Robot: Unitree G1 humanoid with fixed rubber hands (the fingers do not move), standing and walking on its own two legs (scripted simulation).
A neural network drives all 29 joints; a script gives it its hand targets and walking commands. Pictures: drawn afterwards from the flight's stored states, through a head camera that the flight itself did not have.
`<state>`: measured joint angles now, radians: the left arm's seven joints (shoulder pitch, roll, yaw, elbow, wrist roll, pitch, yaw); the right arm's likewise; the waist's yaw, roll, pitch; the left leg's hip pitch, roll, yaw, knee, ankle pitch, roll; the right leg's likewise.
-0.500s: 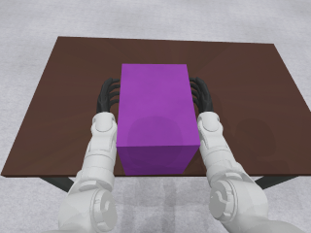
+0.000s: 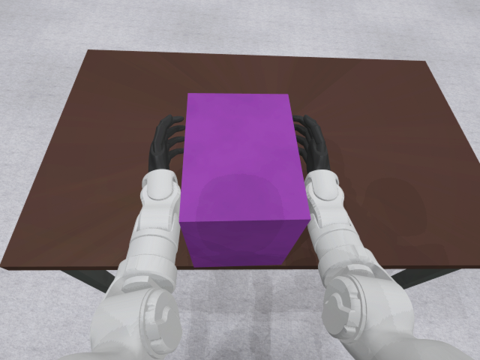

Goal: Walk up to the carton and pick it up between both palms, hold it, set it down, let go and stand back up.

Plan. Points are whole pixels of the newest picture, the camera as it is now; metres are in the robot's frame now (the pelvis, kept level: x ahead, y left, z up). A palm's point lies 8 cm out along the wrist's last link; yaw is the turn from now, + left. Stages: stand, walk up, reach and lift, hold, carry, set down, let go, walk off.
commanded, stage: set down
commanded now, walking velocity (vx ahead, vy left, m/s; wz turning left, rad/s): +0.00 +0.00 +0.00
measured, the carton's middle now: (238, 185) +0.41 +0.02 +0.01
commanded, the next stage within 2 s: none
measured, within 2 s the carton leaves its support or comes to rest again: neither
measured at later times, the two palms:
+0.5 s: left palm (153, 212) +0.35 +0.16 +0.00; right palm (323, 173) +0.41 -0.12 +0.05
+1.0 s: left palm (148, 243) +0.28 +0.15 +0.04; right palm (349, 225) +0.32 -0.15 +0.05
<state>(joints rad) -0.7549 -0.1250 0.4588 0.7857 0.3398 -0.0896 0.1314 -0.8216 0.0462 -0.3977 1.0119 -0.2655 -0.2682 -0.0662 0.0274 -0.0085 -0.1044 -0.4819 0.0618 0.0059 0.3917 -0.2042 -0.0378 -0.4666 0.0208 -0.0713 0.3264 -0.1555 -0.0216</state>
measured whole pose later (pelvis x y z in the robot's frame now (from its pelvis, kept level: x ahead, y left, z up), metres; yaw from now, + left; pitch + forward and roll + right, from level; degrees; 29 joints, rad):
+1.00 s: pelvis -0.06 -0.01 +0.00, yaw +0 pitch +7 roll -1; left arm -0.42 -0.12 0.27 0.66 0.13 -0.03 0.18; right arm -0.60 -0.10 -0.07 1.01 0.17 -0.18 -0.05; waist 0.03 -0.01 -0.10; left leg -0.38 0.06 0.01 0.43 -0.17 -0.04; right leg -0.37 0.02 -0.07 0.38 -0.13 -0.03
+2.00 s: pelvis -0.05 -0.01 +0.00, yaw +0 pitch -4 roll +0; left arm 0.08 -0.08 0.04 0.33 0.04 0.03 0.21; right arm -0.03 -0.12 -0.05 0.62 0.19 -0.17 0.03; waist 0.03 -0.01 -0.02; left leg -0.15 0.06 0.01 0.43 -0.20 -0.04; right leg -0.17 0.02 -0.07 0.42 -0.18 -0.03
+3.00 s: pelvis -0.03 +0.00 +0.00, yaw +0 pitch -5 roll +0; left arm 0.27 0.03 0.03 0.15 0.03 0.16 0.12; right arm 0.20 -0.12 -0.05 0.37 0.09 -0.03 0.02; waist 0.03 -0.01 0.06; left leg -0.09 0.06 0.01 0.41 -0.23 -0.04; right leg -0.10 0.02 -0.06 0.39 -0.20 -0.03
